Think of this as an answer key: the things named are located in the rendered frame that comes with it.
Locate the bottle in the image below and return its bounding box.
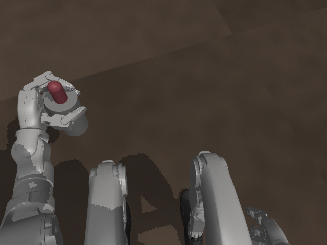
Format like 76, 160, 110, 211
44, 81, 88, 136

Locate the right robot foot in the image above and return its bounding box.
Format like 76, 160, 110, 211
180, 189, 203, 245

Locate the right robot hand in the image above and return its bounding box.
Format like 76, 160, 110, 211
245, 207, 288, 245

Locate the left robot hand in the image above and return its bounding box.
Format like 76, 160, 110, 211
17, 71, 87, 132

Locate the left robot arm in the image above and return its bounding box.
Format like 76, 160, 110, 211
0, 128, 63, 245

